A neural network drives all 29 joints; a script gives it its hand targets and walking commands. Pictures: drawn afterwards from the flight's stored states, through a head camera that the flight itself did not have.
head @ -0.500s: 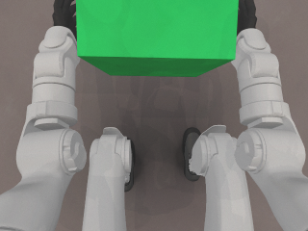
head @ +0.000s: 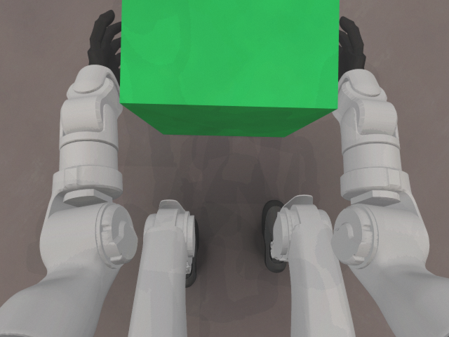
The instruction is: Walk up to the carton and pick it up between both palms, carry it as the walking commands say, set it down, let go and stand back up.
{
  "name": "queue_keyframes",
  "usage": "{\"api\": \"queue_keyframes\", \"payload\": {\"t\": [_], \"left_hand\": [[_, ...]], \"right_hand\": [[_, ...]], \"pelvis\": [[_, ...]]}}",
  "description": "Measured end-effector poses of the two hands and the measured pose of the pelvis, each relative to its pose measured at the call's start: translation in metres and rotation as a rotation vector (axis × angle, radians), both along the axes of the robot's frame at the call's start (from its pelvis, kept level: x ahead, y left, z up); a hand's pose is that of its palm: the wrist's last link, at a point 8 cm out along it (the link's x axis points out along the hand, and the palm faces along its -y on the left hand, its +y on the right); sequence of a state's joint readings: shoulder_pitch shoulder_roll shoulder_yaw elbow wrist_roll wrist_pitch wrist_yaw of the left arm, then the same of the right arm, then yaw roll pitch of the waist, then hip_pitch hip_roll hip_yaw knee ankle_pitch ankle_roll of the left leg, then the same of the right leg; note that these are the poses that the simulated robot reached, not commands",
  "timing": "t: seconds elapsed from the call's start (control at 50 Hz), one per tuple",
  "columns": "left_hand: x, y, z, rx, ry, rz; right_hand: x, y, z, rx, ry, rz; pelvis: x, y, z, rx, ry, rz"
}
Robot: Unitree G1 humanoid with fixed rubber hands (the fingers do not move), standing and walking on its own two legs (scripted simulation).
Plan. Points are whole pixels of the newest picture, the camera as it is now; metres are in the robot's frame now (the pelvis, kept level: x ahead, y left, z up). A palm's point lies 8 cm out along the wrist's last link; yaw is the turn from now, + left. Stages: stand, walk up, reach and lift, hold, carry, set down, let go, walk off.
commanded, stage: reach and lift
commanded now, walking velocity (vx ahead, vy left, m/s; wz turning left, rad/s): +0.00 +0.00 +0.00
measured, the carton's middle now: (227, 76) +0.53 +0.01 -0.15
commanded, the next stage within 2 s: none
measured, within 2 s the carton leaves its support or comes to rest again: neither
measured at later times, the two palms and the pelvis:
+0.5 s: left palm (80, 58) +0.49 +0.19 +0.00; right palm (380, 62) +0.49 -0.18 -0.01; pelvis +0.01 +0.00 +0.06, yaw +0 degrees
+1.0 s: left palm (38, 44) +0.47 +0.18 +0.08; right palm (430, 49) +0.47 -0.18 +0.07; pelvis +0.03 +0.00 +0.13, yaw +0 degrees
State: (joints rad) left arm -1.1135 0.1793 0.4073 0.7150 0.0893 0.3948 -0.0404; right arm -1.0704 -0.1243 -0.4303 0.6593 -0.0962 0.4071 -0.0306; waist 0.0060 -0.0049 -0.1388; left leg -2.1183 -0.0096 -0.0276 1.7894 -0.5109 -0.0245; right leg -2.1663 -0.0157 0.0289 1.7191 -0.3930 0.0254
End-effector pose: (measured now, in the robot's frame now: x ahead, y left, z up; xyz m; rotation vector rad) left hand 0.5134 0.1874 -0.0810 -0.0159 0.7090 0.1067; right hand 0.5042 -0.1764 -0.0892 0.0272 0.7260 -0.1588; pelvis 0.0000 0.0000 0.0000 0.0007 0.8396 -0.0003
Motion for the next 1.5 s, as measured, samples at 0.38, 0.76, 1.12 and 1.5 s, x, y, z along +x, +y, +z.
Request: {"api": "queue_keyframes", "payload": {"t": [0.38, 0.76, 1.12, 1.5], "left_hand": [[-0.014, -0.002, 0.062, -0.003, 0.006, 0.001], [-0.028, -0.002, 0.12, -0.007, 0.01, 0.002], [-0.043, -0.004, 0.175, -0.012, 0.013, 0.006], [-0.057, -0.004, 0.235, -0.015, 0.021, 0.008]], "right_hand": [[-0.012, -0.003, 0.064, 0.0, 0.006, 0.006], [-0.026, -0.003, 0.122, -0.001, 0.01, 0.012], [-0.042, -0.005, 0.177, 0.004, 0.013, 0.01], [-0.056, -0.005, 0.235, 0.009, 0.021, 0.013]], "pelvis": [[0.01, 0.0, 0.047, -0.002, -0.026, 0.002], [0.023, 0.0, 0.095, -0.002, -0.073, 0.0], [0.036, 0.0, 0.144, -0.001, -0.144, -0.004], [0.056, -0.001, 0.197, -0.002, -0.252, -0.001]]}}
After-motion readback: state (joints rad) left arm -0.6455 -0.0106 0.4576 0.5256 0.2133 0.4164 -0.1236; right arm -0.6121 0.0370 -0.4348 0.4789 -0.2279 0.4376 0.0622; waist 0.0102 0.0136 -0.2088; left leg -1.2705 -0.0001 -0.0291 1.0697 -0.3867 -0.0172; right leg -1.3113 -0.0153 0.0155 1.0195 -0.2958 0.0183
